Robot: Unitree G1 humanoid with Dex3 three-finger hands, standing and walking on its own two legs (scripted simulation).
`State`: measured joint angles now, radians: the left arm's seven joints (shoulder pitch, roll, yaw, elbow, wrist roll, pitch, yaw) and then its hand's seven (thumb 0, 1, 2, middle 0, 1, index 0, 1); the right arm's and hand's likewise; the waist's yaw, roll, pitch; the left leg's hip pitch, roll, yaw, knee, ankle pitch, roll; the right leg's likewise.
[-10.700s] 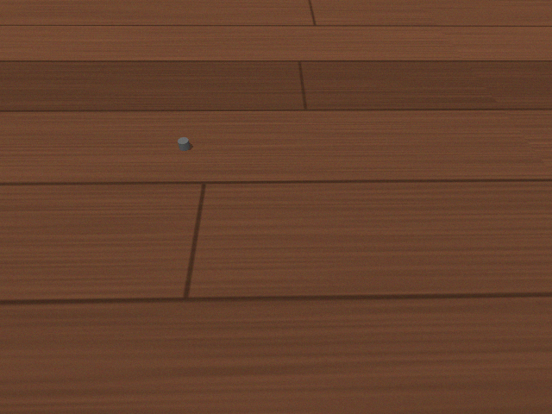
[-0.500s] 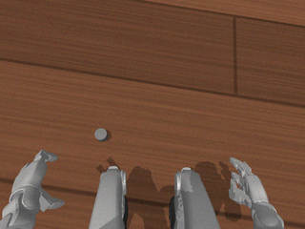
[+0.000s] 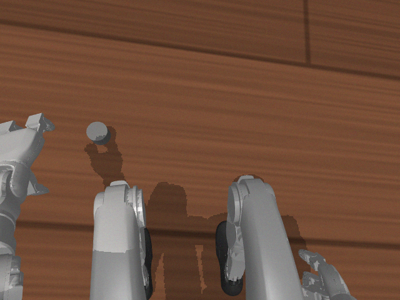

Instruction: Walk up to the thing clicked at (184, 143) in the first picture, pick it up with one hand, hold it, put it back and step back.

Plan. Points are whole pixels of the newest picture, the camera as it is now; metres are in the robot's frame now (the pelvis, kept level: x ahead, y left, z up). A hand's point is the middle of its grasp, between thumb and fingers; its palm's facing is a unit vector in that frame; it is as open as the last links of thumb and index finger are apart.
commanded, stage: rise first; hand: left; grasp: from above
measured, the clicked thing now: (99, 133) +0.50 +0.27 -0.37
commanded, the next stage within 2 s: none
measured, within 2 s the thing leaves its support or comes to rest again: neither
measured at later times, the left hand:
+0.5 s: hand (51, 148) +0.42 +0.33 -0.20, palm faces -0.47 -0.05 -0.88, open 14.1 cm
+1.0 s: hand (60, 142) +0.44 +0.32 -0.24, palm faces -0.46 -0.07 -0.89, open 13.9 cm
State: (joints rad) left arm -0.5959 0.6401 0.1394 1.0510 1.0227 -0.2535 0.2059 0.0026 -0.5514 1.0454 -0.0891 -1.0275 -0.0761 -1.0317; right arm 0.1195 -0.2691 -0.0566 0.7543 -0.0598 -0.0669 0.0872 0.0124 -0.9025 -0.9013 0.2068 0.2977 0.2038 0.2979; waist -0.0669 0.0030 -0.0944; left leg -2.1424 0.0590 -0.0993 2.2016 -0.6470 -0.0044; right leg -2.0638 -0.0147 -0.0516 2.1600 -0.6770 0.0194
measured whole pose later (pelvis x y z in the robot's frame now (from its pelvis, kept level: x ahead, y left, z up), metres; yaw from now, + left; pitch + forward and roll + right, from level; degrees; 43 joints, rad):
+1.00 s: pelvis +0.01 +0.00 -0.06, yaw -3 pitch +34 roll -8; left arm -0.85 0.77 0.17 1.38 1.28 -0.29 0.41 0.00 -0.50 0.97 -0.09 -1.06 -0.11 -1.03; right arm 0.09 -0.27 0.00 0.78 -0.17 -0.03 0.14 0.01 -0.91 -0.90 0.21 0.30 0.20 0.30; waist -0.17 -0.03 -0.04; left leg -2.33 0.05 -0.15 2.42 -0.70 -0.01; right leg -2.23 0.00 -0.07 2.36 -0.72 0.03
